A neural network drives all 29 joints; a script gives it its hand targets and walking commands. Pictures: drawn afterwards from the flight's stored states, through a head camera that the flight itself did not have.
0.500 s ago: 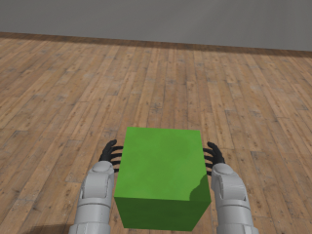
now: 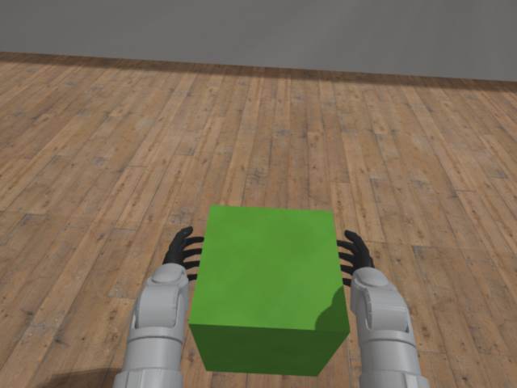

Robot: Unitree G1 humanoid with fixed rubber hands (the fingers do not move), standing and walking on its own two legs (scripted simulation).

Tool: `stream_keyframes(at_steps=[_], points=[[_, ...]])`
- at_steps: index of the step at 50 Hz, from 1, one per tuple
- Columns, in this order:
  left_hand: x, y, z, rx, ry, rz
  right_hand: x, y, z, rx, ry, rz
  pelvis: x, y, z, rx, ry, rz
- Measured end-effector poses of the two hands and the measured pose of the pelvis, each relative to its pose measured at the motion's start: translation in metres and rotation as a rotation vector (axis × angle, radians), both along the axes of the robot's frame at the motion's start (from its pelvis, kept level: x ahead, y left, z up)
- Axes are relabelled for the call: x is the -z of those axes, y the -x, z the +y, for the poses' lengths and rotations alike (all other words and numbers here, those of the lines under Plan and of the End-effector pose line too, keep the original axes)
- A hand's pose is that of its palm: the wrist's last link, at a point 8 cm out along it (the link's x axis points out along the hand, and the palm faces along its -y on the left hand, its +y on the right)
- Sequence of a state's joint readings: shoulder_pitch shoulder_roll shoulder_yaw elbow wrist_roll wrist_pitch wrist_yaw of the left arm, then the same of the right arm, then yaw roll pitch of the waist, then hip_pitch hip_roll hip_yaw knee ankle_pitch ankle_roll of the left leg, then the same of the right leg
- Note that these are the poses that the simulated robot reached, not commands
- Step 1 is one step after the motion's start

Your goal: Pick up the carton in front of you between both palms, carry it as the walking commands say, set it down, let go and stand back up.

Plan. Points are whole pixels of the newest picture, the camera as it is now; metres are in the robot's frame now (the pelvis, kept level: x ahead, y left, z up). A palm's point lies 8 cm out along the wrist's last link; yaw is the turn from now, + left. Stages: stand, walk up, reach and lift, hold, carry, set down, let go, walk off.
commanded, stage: carry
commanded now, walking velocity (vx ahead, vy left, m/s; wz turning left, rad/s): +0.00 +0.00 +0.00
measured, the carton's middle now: (266, 294) +0.30 +0.00 -0.04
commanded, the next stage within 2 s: hold in 0.30 s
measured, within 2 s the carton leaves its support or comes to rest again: neither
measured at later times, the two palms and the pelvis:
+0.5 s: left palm (170, 289) +0.26 +0.15 +0.04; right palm (364, 284) +0.28 -0.15 +0.04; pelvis -0.02 -0.01 +0.01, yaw +3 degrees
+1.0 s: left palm (182, 286) +0.26 +0.13 +0.05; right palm (382, 294) +0.26 -0.17 +0.05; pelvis -0.03 -0.01 +0.00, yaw -1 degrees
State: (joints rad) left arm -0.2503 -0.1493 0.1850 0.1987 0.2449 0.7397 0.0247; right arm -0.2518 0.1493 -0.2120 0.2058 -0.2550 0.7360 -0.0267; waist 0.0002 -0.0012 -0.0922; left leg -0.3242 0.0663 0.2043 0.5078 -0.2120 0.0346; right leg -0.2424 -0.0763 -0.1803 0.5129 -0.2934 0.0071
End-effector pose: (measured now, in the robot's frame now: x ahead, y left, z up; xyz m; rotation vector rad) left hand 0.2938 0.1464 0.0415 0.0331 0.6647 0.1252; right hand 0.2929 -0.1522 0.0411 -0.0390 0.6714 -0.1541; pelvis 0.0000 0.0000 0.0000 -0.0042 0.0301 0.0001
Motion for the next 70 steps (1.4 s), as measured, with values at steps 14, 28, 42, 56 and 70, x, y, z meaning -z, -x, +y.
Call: stream_keyframes(at_steps=[14, 28, 42, 56, 70], points=[[-0.001, 0.004, -0.003, 0.002, 0.0, -0.002, 0.0, 0.005, -0.003, 0.002, -0.001, -0.002, 0.0, 0.005, -0.002, 0.002, 0.0, 0.0], [-0.001, 0.037, 0.002, -0.053, 0.001, 0.001, -0.005, 0.018, 0.003, -0.07, 0.021, 0.001, -0.007, 0.022, -0.014, -0.049, -0.011, -0.148], [-0.008, 0.042, -0.01, -0.026, 0.008, -0.014, -0.009, 0.035, -0.009, -0.027, 0.007, -0.014, -0.004, 0.038, -0.017, -0.013, -0.007, -0.189], [-0.012, 0.02, -0.018, 0.02, 0.016, -0.017, -0.013, 0.028, -0.017, 0.028, 0.003, -0.018, -0.005, 0.026, -0.011, 0.022, -0.008, -0.179], [-0.001, -0.001, -0.017, 0.005, 0.035, 0.008, -0.005, 0.004, -0.016, 0.034, -0.009, 0.006, -0.005, 0.012, -0.011, 0.014, -0.008, -0.151]])
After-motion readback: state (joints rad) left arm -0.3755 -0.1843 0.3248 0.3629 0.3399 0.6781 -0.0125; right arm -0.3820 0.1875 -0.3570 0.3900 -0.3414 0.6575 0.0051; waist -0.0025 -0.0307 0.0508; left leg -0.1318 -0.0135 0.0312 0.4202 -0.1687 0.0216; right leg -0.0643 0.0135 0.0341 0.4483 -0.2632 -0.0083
